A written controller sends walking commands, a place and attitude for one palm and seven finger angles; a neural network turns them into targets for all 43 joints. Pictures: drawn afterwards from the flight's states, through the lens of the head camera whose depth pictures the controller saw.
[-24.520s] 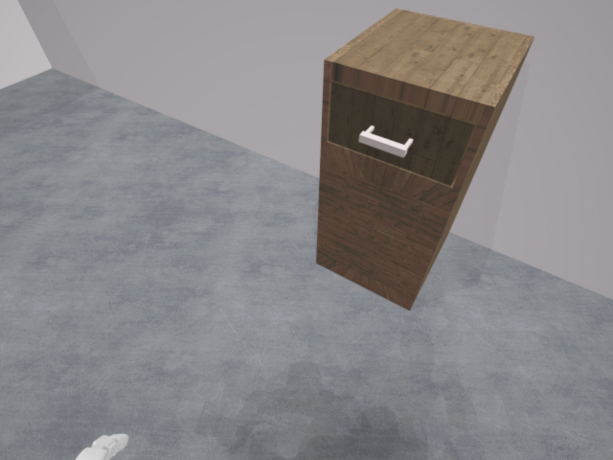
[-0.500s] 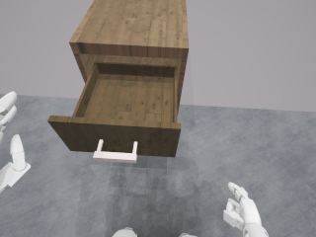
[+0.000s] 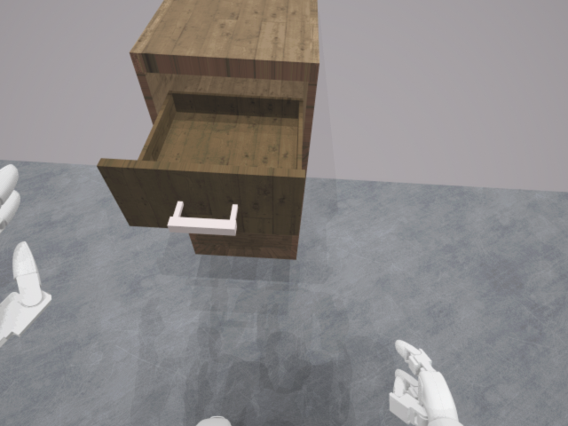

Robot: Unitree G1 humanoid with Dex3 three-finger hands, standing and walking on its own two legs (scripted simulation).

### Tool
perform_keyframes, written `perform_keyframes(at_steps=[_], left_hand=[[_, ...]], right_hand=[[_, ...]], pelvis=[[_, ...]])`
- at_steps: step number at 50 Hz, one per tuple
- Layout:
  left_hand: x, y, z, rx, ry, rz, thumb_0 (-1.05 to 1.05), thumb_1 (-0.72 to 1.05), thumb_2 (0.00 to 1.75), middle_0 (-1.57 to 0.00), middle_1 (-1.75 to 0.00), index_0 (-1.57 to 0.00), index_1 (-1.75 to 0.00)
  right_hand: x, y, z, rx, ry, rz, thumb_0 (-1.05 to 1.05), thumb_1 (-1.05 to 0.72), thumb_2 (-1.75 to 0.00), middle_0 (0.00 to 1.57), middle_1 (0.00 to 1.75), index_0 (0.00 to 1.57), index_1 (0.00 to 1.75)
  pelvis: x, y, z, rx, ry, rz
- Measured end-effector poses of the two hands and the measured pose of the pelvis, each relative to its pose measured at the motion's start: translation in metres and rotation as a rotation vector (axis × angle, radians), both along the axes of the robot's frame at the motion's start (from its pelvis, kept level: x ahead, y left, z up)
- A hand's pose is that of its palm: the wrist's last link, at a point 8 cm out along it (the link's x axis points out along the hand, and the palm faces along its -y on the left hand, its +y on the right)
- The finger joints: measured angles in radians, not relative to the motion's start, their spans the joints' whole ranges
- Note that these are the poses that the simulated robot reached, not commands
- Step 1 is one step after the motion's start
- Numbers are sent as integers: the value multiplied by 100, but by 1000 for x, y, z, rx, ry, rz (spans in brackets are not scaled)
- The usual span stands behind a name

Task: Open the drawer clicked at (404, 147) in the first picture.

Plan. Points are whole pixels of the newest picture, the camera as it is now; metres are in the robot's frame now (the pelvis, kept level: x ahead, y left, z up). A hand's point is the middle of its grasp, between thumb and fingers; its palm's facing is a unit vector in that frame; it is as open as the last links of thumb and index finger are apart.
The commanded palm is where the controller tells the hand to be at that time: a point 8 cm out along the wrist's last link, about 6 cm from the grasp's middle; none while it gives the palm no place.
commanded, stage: stop stepping back and stand still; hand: left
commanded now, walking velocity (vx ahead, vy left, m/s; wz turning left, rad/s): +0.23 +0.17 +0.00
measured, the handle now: (205, 217) +0.47 +0.18 -0.05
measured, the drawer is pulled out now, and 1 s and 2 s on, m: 0.30 0.30 0.30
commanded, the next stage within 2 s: let the arm hang, fingers relaxed in 0.58 s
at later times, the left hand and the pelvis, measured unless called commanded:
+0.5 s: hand (3, 363) +0.14 +0.24 +0.18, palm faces +0.36 -0.80 -0.48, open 7.4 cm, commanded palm +0.08 +0.28 +0.19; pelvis -0.04 +0.00 +0.01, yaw +2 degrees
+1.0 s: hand out of the picture +0.01 +0.17 -0.16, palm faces +0.06 -0.98 -0.17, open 7.0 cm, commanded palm none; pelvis -0.05 +0.00 +0.01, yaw +2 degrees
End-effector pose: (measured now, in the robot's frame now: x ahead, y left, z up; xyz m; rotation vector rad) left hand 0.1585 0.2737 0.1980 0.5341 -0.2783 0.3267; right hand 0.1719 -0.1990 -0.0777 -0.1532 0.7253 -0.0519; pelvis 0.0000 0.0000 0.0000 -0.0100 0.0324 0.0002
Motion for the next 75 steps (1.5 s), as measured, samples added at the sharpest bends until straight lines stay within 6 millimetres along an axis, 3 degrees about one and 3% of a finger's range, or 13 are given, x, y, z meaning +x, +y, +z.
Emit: perform_keyframes(at_steps=[8,15,19,26,34,36,40,44,48,54,59,66,75], left_hand=[[-24,-17,-4,-17,111,-17,1,89,90,-21,-31,-22,-30],[-39,-5,-8,-13,92,-9,1,89,90,-21,-31,-22,-30],[-44,-1,-8,-4,84,-15,1,89,90,-21,-30,-22,-30],[-56,3,6,11,42,12,1,89,90,-21,-30,-22,-30],[-58,12,-12,-86,79,74,1,89,90,-21,-30,-21,-30],[-49,16,-42,-89,173,62,1,89,90,-21,-30,-21,-30],[-44,21,-165,-251,665,135,0,90,90,-20,-30,-20,-30],[-89,-12,-268,-409,1125,156,1,91,90,-20,-30,-20,-30],[-146,-54,-319,-557,1394,155,1,92,90,-20,-30,-20,-30],[-195,-41,-328,-583,1517,261,-2,99,90,-21,-30,-21,-30],[-225,-31,-321,-561,1606,322,-1,95,90,-20,-30,-21,-30],[-238,-29,-315,-544,1641,357,0,92,90,-20,-30,-20,-30],[-227,-49,-320,-573,1614,310,0,91,90,-20,-30,-20,-30]], right_hand=[[-66,-51,4,-60,135,-106,1,-90,-90,21,30,20,30],[-80,-79,19,-181,105,-131,1,-90,-90,20,30,20,30],[-72,-69,24,-176,57,-117,1,-90,-90,20,30,19,30],[-47,-30,22,-72,-17,-49,1,-90,-90,20,30,19,30],[-37,-2,23,-36,-15,17,1,-90,-90,21,30,20,30],[-37,-3,15,-27,-8,55,1,-90,-90,21,30,20,30],[-50,-13,-14,-31,109,59,1,-90,-90,21,30,20,30],[-88,-26,-28,-48,238,-8,1,-90,-90,21,30,20,30],[-141,-38,-30,-96,413,-64,1,-90,-90,20,30,20,30],[-210,-44,-31,-127,646,-103,1,-91,-90,20,30,20,30],[-240,-34,-38,-89,722,-129,1,-91,-90,20,30,19,30],[-251,-9,-50,-11,739,-131,1,-91,-90,20,30,19,30],[-245,8,-53,38,710,-134,0,-90,-90,20,30,20,30]], pelvis=[[-19,-13,17,30,-4,9],[-28,-6,15,2,3,39],[-35,-3,14,24,-18,31],[-37,-2,15,-1,-31,41],[-40,2,19,-4,-30,33],[-42,4,17,0,-15,47],[-47,9,10,14,-4,45],[-49,6,8,19,-24,30],[-48,2,12,17,-45,26],[-50,-1,18,2,-57,32],[-51,2,20,0,-63,27],[-52,6,21,6,-68,15],[-51,4,21,11,-72,7]])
